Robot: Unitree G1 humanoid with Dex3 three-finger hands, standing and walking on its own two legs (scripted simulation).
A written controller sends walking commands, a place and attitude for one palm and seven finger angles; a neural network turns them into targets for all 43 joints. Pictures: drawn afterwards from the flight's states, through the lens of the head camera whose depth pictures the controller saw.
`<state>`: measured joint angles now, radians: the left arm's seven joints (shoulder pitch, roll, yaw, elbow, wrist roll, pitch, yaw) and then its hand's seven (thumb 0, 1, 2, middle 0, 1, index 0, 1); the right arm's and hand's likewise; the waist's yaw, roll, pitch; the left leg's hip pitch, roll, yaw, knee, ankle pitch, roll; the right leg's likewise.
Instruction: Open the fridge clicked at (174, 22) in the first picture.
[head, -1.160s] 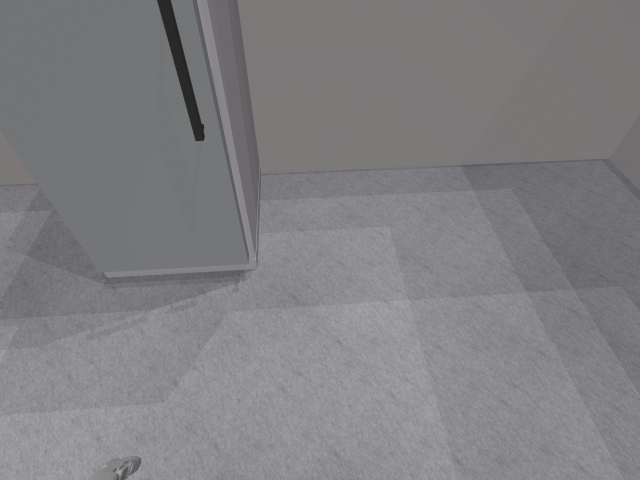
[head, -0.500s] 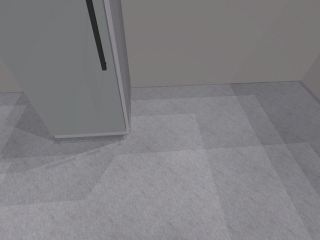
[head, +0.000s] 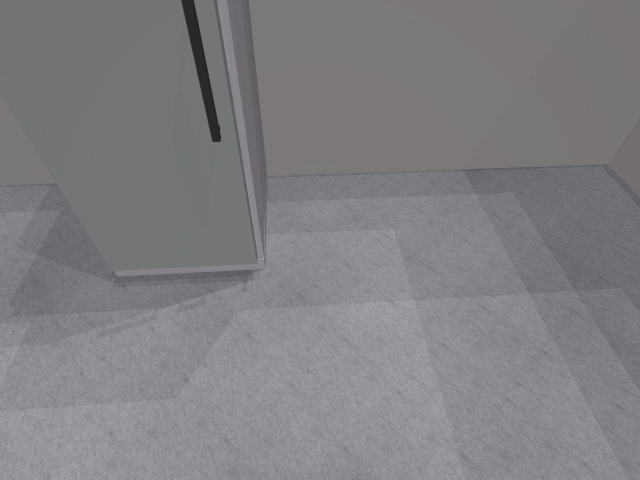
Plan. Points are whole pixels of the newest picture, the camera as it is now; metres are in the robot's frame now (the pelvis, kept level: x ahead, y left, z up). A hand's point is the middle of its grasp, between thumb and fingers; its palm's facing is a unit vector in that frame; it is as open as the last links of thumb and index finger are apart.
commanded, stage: look at it before walking up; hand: right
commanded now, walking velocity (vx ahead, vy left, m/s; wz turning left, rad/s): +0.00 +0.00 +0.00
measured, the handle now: (203, 69) +0.93 +0.33 +0.08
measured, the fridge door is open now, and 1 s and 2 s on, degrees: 0 0 0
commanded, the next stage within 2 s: walk to a spot facing it in 0.38 s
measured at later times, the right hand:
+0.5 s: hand out of the picture +0.08 -0.25 -0.16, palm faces -0.02 +0.94 -0.34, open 7.4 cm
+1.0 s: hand out of the picture +0.05 -0.15 -0.17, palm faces -0.16 +0.95 -0.28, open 7.4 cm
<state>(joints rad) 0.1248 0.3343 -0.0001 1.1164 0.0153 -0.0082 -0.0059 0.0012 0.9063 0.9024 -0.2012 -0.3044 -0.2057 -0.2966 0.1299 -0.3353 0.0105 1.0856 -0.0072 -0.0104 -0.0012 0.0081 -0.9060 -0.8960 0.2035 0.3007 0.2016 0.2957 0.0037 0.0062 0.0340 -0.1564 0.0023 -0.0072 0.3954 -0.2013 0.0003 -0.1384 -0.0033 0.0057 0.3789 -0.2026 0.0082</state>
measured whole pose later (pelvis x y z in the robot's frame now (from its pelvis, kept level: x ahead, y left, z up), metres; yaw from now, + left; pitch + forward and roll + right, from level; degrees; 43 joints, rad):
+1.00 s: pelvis -0.02 +0.04 -0.01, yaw +13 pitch -1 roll -2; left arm 0.14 0.24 0.06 0.98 0.02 0.06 0.01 0.00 0.91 0.90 -0.20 -0.30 -0.20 -0.30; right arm 0.26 -0.19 -0.03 0.94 -0.01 0.03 0.00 0.01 -0.91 -0.90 0.20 0.30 0.20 0.30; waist -0.04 -0.03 0.11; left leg -0.31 -0.06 -0.01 0.59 -0.27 0.08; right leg -0.45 -0.05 -0.02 1.09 -0.40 0.05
